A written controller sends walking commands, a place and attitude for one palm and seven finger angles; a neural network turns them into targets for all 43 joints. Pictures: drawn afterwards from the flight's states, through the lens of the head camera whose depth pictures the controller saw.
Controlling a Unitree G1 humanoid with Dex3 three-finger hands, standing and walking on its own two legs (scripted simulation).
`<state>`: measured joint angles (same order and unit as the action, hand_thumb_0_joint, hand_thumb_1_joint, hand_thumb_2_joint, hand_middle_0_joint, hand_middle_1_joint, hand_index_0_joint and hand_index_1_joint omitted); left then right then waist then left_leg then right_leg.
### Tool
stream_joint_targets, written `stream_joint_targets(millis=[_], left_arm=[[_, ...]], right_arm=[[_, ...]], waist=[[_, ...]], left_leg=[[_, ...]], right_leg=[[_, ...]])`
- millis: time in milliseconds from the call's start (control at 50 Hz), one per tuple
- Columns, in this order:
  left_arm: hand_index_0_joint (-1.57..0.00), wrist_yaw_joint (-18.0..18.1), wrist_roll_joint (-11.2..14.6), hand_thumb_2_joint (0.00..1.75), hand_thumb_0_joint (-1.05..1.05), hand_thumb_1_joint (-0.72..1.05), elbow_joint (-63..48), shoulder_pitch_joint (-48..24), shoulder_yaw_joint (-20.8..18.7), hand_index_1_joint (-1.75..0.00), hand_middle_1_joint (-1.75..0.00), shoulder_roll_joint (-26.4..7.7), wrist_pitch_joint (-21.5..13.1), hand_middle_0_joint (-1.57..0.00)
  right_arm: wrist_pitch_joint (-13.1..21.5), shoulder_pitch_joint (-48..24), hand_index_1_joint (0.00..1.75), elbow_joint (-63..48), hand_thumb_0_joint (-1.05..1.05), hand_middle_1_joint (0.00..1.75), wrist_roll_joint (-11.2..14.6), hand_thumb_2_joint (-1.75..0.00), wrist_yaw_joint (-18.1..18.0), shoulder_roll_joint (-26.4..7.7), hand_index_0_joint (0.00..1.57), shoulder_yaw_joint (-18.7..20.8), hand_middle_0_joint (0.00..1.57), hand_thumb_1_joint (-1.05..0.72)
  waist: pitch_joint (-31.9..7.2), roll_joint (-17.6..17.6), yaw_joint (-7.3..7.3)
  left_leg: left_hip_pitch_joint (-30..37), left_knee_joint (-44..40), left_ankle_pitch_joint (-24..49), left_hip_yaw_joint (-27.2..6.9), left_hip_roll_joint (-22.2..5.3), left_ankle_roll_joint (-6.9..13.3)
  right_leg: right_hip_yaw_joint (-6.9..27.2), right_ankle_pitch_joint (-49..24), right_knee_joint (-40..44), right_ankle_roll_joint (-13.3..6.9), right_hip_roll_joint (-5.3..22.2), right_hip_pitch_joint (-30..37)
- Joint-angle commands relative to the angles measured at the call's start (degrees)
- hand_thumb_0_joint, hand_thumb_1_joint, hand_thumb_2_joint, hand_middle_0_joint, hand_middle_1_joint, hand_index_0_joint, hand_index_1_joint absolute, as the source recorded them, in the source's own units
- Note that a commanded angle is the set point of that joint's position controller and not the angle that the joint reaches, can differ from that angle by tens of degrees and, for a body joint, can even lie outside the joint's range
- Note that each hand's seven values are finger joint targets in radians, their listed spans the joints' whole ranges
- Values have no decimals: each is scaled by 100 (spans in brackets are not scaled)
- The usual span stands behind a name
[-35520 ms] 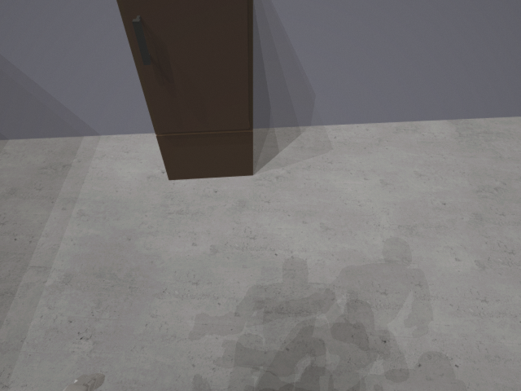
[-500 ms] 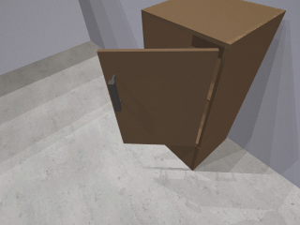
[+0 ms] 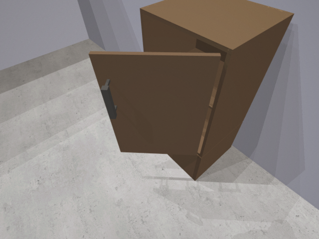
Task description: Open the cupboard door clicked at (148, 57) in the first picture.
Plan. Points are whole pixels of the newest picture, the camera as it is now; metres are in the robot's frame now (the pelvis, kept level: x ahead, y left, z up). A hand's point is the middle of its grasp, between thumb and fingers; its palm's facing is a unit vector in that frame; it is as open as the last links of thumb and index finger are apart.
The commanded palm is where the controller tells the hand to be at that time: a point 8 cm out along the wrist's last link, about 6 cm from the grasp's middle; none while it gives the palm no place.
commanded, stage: look again from close up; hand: left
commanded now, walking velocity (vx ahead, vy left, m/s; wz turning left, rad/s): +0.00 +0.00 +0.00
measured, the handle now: (110, 99) +0.58 +0.22 -0.02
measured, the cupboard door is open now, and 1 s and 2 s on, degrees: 46 46 46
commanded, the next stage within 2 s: raise the hand with hooked fingers in 0.02 s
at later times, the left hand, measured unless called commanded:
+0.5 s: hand (99, 221) +0.18 +0.17 -0.05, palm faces -0.05 -1.00 +0.01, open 8.3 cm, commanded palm +0.14 +0.24 -0.06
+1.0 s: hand (72, 208) +0.20 +0.24 -0.04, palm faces +0.00 -1.00 -0.05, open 11.4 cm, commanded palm +0.17 +0.29 -0.03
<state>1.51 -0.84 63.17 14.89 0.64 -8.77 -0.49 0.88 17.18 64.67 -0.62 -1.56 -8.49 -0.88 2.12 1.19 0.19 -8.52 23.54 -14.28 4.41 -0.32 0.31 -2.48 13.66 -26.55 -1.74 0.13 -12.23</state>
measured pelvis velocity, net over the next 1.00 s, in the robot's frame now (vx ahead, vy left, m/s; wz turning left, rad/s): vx -0.03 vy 0.02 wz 0.03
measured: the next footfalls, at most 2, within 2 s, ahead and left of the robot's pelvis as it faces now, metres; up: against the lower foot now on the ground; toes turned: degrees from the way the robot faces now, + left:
none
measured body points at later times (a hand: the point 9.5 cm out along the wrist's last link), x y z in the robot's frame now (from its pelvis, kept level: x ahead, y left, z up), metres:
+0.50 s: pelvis -0.02 -0.01 -0.08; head +0.02 +0.00 +0.37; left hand +0.17 +0.22 -0.05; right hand +0.23 -0.27 -0.10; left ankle -0.02 +0.12 -0.74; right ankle +0.01 -0.10 -0.74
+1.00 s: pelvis -0.03 +0.02 -0.08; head +0.04 +0.03 +0.36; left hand +0.19 +0.29 -0.03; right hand +0.13 -0.21 -0.17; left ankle -0.02 +0.12 -0.74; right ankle +0.01 -0.10 -0.74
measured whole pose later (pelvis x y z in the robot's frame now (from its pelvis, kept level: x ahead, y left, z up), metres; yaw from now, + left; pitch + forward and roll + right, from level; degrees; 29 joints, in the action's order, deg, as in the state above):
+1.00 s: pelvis -0.03 +0.02 -0.08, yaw +2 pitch +14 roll -3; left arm -20.4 17.5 3.0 17.8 -14.7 -16.2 -19.1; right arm 12.0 16.3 32.4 1.7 -2.9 -12.5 -1.6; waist -6.1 1.6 0.8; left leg -48.4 63.7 -29.6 0.1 -0.7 1.9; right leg -5.5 25.9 -59.7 -0.7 1.1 -48.0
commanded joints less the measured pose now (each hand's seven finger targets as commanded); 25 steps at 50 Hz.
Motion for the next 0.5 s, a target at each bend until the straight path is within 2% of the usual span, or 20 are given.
stream_joint_targets(millis=[0,80,100,120,140,160,180,200,220,240,260,280,300,320,360,400,420,440,460,480], left_arm=[[-20,46,34,90,0,90,-144,317,-90,-30,-30,-600,-111,-20],[-20,49,28,90,0,90,-115,347,-93,-30,-30,-590,-118,-20],[-20,294,-7,90,0,90,123,957,-153,-30,-30,-736,-201,-20],[-20,159,1225,89,0,88,-8399,-3521,-892,-32,-32,-2144,-1534,-20],[-20,396,776,88,0,85,-7056,-974,-851,-33,-33,-1689,-1287,-20],[-21,507,950,87,0,83,-6140,475,-208,-34,-34,-428,-578,-21],[-21,403,1186,86,0,81,-5950,281,-108,-36,-36,-61,-609,-21],[-21,266,1258,85,0,78,-6049,-170,-295,-37,-37,-309,-950,-21],[-21,70,1273,84,0,76,-5778,-84,-530,-39,-39,-483,-1304,-21],[-21,-161,1305,83,0,74,-5263,173,-676,-40,-40,-400,-1697,-21],[-21,-470,1358,82,0,71,-4904,743,-751,-42,-42,-287,-2099,-21],[-22,-796,1420,81,0,69,-4900,1143,-804,-43,-43,-220,-2548,-22],[-22,-1157,1491,80,0,67,-4786,1596,-799,-45,-45,-97,-2973,-22],[-22,-1531,1563,79,0,64,-4765,1747,-921,-47,-47,-177,-3377,-22],[-22,-2312,1566,77,0,60,-4615,1708,-1344,-50,-50,-713,-3983,-22],[-22,-2647,1753,75,0,55,-5105,1423,-1648,-53,-53,-1033,-3800,-22],[-23,-2696,1877,74,0,53,-5441,1256,-1681,-54,-54,-1057,-3562,-23],[-23,-2673,1952,73,0,50,-5881,1073,-1731,-55,-55,-1117,-3341,-23],[-23,-2598,2036,72,0,48,-6256,722,-1828,-57,-57,-1254,-3179,-23],[-23,-2465,1998,71,0,46,-6795,481,-1768,-58,-58,-1205,-3114,-23]], right_arm=[[110,354,30,-144,0,30,-9,-90,-43,-478,20,82,20,-90],[104,340,30,-129,0,30,-7,-90,-50,-453,20,91,20,-90],[119,-333,30,-496,0,30,63,-90,10,-675,20,162,20,-90],[971,-311,30,-2536,0,30,344,-90,-278,-1734,20,267,20,-90],[1419,-815,30,-2311,0,30,250,-90,-471,-1221,20,190,20,-90],[1590,-819,30,-2342,0,30,348,-90,-443,-1011,20,259,20,-90],[1637,-721,30,-2216,0,30,412,-90,-459,-1097,20,202,20,-90],[1763,-786,30,-2526,0,30,357,-90,-431,-1289,20,295,20,-90],[1827,-648,30,-2626,0,30,248,-90,-394,-1406,20,388,20,-90],[1874,-653,30,-2771,0,30,172,-90,-352,-1384,20,445,20,-90],[1944,-740,30,-2998,0,30,182,-90,-262,-1342,20,491,20,-90],[1997,-775,30,-3204,0,30,120,-90,-166,-1298,20,519,20,-90],[2037,-875,30,-3404,0,30,105,-90,-72,-1260,20,562,20,-90],[2040,-906,30,-3539,0,30,102,-90,25,-1266,20,608,20,-90],[1988,-912,30,-3775,0,30,131,-90,191,-1348,20,694,20,-90],[1827,-1138,30,-4179,0,30,223,-90,154,-1363,20,701,20,-90],[1727,-1183,30,-4389,0,30,256,-90,112,-1353,20,676,20,-90],[1637,-1209,30,-4541,0,30,279,-90,71,-1336,20,658,20,-90],[1554,-1141,30,-4587,0,30,261,-90,36,-1337,20,641,20,-90],[1510,-1058,30,-4650,0,30,265,-90,9,-1286,20,639,20,-90]], waist=[[49,-107,-4],[96,-161,-12],[161,-878,-311],[-2584,380,475],[-2487,1297,-120],[-1376,1180,21],[-381,80,240],[237,-505,372],[113,-1019,396],[94,-1508,331],[-4,-1169,59],[-587,-1242,-144],[-783,-1284,-309],[-1008,-1302,-368],[-1388,-805,-378],[-1913,-860,-459],[-1942,-719,-447],[-2040,-346,-435],[-2046,-224,-376],[-2154,21,-281]], left_leg=[[-216,-427,628,-504,-547,123],[-195,-403,636,-477,-546,107],[-750,896,358,-226,-623,-56],[587,49,996,-375,85,177],[603,-4,1355,-203,23,218],[-51,39,1034,-346,-6,75],[-467,149,486,-459,-36,114],[-889,395,-32,-567,10,176],[-1187,731,-316,-512,71,182],[-1687,1115,-511,-514,113,148],[-2033,1449,-556,-433,189,76],[-2337,1770,-492,-394,233,28],[-2702,2093,-389,-356,255,-6],[-3072,2403,-283,-348,290,-38],[-3583,3034,-81,-366,319,-77],[-4034,3349,-278,-173,397,11],[-4086,3376,-340,-178,416,37],[-3973,3376,-316,-175,403,63],[-3928,3462,-332,-221,363,76],[-3755,3480,-221,-262,286,112]], right_leg=[[703,-847,508,-127,628,79],[696,-931,545,-127,630,79],[999,-3493,473,211,1033,320],[750,-2164,70,32,489,728],[446,-1096,-142,-140,161,685],[170,-514,-34,-75,133,94],[-51,-216,37,52,90,-493],[-102,363,68,140,100,-1114],[-118,997,-10,185,109,-1562],[-91,1500,-225,206,116,-1961],[53,1620,-534,141,179,-2048],[119,1529,-937,101,188,-1992],[198,1182,-1324,66,175,-1987],[270,739,-1698,45,189,-1933],[614,-170,-2305,-8,309,-1889],[1043,-13,-2344,115,410,-1729],[1144,138,-2249,142,419,-1669],[1109,288,-2224,126,373,-1731],[1101,526,-2290,100,301,-1935],[976,456,-2363,95,231,-2076]])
